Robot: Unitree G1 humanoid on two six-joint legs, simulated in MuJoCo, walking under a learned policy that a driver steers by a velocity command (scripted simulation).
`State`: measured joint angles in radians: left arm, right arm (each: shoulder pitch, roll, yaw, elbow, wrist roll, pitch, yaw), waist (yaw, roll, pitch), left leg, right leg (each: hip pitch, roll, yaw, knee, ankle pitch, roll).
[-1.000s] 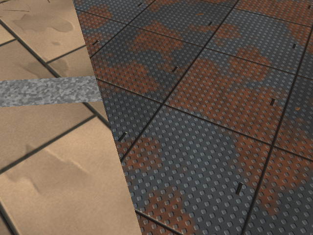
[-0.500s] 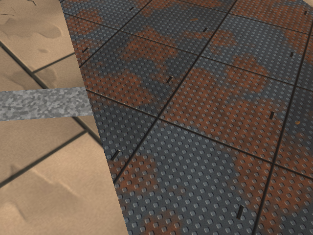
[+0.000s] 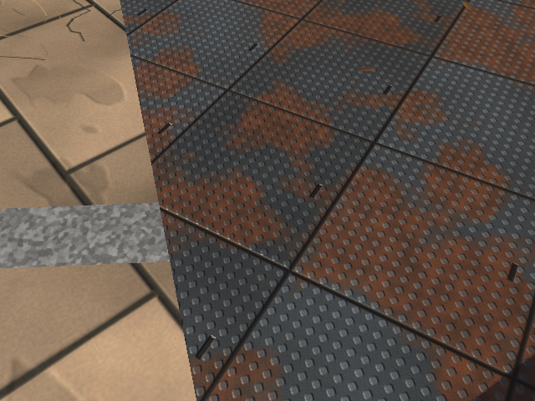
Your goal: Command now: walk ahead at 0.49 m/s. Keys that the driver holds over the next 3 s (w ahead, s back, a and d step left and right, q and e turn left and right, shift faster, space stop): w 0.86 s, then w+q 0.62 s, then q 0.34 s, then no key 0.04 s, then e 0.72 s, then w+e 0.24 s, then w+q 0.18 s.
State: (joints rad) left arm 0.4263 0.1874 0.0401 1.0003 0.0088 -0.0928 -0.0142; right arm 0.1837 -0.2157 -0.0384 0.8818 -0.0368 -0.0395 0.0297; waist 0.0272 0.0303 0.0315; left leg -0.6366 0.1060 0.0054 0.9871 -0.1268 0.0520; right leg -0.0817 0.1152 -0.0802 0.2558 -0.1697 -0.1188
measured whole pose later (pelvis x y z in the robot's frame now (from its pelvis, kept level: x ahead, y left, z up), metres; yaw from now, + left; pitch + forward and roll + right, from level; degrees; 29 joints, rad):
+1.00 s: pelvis +0.55 +0.00 -0.01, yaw +1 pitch -1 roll +0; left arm 0.21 0.21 0.06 0.97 0.02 -0.09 0.00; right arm 0.34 -0.20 -0.05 1.02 -0.02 -0.07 0.00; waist -0.02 0.03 0.06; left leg -0.38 0.02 0.00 1.15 -0.31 0.09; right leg -0.25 0.04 -0.14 0.43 -0.17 -0.10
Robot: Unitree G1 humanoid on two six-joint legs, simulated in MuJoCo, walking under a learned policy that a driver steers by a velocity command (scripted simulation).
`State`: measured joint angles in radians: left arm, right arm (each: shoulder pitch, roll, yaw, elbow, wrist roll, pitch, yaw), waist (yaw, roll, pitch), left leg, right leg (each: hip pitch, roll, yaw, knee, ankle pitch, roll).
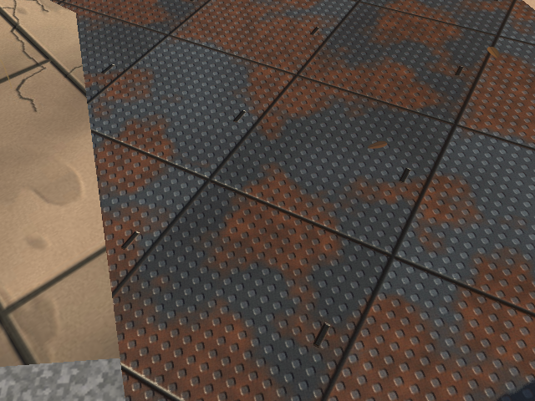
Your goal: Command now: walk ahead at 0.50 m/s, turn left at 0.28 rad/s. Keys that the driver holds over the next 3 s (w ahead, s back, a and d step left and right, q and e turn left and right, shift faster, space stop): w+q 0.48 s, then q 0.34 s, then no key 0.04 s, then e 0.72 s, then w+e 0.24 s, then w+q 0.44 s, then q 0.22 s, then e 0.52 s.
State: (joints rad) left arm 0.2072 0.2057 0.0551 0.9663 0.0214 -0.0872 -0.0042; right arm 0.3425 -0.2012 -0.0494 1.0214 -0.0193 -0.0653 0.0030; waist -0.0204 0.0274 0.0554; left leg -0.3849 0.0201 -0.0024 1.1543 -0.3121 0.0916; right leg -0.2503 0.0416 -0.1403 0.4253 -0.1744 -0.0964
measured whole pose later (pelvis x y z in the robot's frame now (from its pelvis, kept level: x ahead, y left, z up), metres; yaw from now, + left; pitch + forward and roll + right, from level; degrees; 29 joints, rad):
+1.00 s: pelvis +0.43 +0.08 -0.01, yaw +31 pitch +0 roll +1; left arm 0.12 0.24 0.01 0.79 0.02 -0.04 0.02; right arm 0.30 -0.29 -0.07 0.88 -0.01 0.00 -0.03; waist -0.04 0.02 0.08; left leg -0.18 -0.18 -0.15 0.77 -0.50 0.07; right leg -0.39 0.04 -0.01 0.55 -0.14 -0.06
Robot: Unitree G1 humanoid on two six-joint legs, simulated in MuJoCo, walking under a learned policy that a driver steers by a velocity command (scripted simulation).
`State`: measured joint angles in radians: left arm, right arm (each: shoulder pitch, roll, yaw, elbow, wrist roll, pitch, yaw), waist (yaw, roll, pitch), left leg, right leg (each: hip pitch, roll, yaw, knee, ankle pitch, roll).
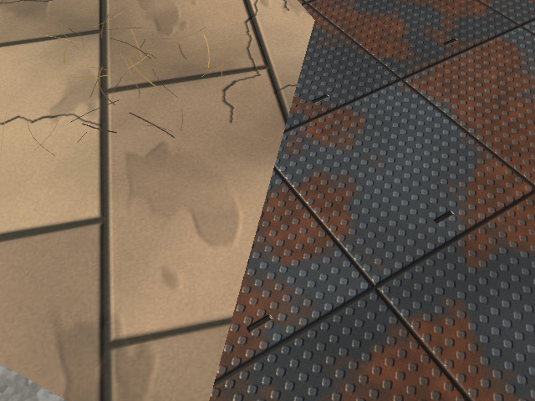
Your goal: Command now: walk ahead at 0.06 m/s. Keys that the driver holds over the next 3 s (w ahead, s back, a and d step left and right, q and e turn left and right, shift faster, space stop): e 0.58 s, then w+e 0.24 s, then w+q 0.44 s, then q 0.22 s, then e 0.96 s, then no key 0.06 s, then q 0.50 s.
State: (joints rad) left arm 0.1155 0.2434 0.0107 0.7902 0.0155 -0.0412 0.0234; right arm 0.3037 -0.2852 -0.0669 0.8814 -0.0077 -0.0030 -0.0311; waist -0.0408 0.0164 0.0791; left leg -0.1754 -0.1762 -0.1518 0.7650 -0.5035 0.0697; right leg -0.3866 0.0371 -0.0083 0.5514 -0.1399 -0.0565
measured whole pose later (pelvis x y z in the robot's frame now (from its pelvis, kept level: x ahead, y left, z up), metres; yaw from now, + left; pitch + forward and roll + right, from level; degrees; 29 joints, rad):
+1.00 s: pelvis +0.03 -0.06 +0.02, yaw -29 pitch +0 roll +0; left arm 0.20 0.26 0.03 0.77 0.04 -0.02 -0.02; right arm 0.37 -0.30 -0.06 0.88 -0.02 -0.02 0.03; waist -0.05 0.04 0.01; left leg -0.36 0.05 0.04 0.96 -0.39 0.06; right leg -0.13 0.04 -0.06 0.41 -0.29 -0.06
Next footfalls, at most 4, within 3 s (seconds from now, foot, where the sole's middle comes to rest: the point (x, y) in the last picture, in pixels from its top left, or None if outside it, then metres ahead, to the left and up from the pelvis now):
0.40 left None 0.05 0.10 -0.76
0.90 right None -0.01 -0.13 -0.76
1.36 left None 0.36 -0.14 -0.76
2.02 right None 0.30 -0.30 -0.76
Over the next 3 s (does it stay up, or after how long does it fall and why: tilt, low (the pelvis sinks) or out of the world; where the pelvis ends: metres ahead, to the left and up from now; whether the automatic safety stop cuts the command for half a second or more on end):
stays up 0.32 -0.21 0.01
